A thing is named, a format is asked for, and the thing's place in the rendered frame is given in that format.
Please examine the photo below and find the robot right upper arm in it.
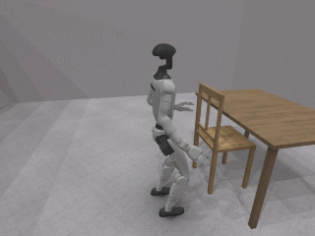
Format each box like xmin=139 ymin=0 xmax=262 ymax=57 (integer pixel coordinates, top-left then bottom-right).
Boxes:
xmin=157 ymin=80 xmax=176 ymax=125

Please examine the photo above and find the chair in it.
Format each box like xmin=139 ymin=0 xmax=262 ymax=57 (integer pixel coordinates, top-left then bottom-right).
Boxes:
xmin=192 ymin=83 xmax=256 ymax=195

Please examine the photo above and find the right robot forearm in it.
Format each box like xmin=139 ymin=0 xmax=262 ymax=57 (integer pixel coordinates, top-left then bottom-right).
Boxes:
xmin=160 ymin=117 xmax=191 ymax=151

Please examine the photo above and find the table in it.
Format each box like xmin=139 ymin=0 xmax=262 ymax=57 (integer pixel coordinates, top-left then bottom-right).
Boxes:
xmin=193 ymin=88 xmax=315 ymax=229

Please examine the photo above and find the left robot hand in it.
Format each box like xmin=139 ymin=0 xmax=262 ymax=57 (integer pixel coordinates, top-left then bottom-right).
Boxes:
xmin=176 ymin=100 xmax=195 ymax=112

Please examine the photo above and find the right robot hand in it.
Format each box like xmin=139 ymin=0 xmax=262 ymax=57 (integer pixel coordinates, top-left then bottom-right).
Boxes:
xmin=186 ymin=145 xmax=210 ymax=166

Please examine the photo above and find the robot right foot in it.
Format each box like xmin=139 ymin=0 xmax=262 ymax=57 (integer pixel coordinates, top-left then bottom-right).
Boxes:
xmin=158 ymin=206 xmax=184 ymax=217

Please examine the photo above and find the right robot thigh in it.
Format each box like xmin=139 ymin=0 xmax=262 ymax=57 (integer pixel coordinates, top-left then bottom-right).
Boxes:
xmin=158 ymin=136 xmax=189 ymax=183

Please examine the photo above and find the robot left upper arm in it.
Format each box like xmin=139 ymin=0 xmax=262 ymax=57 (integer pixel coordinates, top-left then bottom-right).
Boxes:
xmin=147 ymin=73 xmax=155 ymax=106

